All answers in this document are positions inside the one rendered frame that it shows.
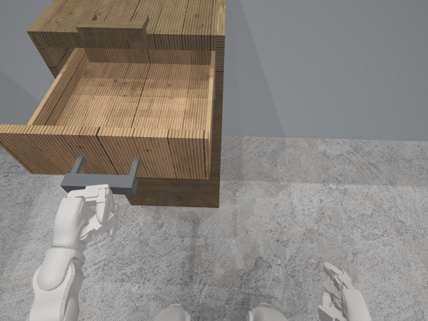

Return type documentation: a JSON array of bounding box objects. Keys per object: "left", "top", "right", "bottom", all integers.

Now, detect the cabinet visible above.
[{"left": 27, "top": 0, "right": 226, "bottom": 208}]

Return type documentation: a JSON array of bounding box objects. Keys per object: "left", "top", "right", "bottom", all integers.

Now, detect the robot left thigh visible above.
[{"left": 153, "top": 308, "right": 191, "bottom": 321}]

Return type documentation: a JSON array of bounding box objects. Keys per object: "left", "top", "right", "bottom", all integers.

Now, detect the handle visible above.
[
  {"left": 60, "top": 156, "right": 140, "bottom": 195},
  {"left": 76, "top": 20, "right": 147, "bottom": 41}
]

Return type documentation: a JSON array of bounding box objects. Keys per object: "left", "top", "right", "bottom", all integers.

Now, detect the robot thigh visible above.
[
  {"left": 153, "top": 308, "right": 191, "bottom": 321},
  {"left": 247, "top": 307, "right": 288, "bottom": 321}
]

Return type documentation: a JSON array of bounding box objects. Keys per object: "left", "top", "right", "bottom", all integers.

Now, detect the robot right hand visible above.
[{"left": 318, "top": 262, "right": 372, "bottom": 321}]

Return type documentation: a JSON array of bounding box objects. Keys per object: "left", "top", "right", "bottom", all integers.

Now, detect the robot left forearm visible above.
[{"left": 26, "top": 246, "right": 86, "bottom": 321}]

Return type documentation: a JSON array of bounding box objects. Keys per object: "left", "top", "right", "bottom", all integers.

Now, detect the robot left hand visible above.
[{"left": 52, "top": 184, "right": 120, "bottom": 253}]

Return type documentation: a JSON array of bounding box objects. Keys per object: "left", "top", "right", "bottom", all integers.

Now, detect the drawer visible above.
[{"left": 0, "top": 48, "right": 215, "bottom": 179}]

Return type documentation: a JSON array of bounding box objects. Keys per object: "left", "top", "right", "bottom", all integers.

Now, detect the robot right thigh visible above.
[{"left": 247, "top": 307, "right": 288, "bottom": 321}]

